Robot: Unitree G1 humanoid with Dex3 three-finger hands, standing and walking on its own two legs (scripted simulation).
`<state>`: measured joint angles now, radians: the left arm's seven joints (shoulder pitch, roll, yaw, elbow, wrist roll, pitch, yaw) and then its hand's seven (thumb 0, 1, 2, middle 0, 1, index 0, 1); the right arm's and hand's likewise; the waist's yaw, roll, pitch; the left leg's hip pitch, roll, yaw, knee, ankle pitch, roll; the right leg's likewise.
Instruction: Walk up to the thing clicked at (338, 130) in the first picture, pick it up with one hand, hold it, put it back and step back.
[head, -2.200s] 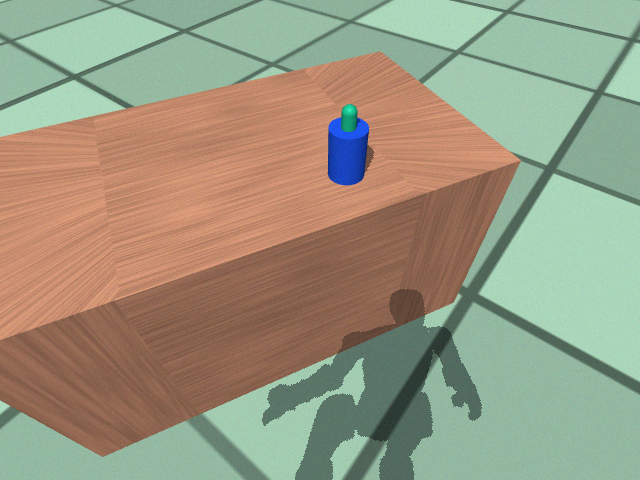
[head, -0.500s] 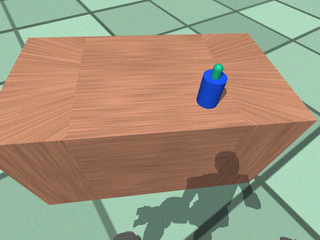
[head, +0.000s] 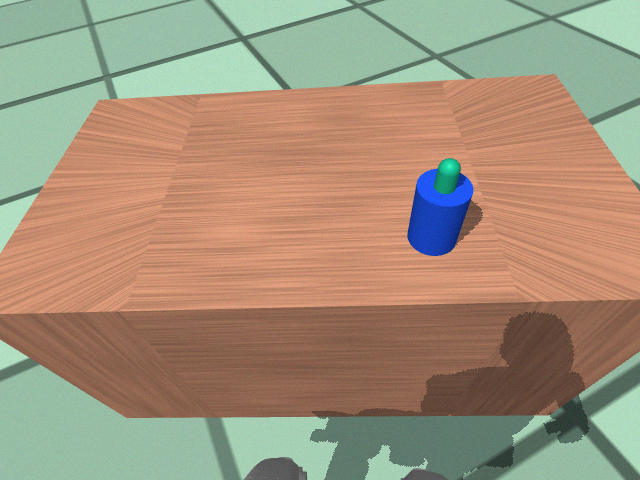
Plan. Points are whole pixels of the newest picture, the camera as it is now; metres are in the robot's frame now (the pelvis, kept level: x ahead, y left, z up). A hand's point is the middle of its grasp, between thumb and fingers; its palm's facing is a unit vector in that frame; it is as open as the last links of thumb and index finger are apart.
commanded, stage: walk up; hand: right
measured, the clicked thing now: (440, 203) +0.53 -0.18 -0.01
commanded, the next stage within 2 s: stand in 1.36 s
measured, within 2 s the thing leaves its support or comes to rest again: neither
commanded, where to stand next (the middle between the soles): +0.08 +0.03 m, yaw +0 degrees
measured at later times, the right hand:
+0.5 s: hand out of the picture +0.14 -0.23 -0.14, palm faces -0.09 +0.93 -0.36, open 7.4 cm
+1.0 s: hand out of the picture +0.14 -0.23 -0.12, palm faces -0.07 +0.94 -0.33, open 7.4 cm
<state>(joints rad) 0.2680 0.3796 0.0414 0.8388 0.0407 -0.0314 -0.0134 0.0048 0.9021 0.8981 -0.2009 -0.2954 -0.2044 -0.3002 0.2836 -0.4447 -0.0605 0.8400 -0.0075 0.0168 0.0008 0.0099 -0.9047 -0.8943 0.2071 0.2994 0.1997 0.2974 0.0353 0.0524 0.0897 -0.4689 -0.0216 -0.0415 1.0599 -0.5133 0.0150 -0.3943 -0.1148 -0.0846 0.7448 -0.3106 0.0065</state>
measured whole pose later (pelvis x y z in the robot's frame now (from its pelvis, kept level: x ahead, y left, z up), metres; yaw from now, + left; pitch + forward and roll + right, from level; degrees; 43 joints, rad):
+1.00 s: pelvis +0.02 +0.02 +0.03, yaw +3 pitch -3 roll +0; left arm 0.10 0.37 -0.01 1.14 0.01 -0.03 0.00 0.01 0.90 0.90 -0.20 -0.30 -0.20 -0.30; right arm 0.06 -0.37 -0.01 1.12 0.00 0.00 0.02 0.01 -0.90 -0.89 0.21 0.30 0.20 0.30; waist 0.01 0.01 0.05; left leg -0.14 0.00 0.00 0.38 -0.20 0.00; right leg -0.15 -0.05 -0.03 0.37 -0.18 0.03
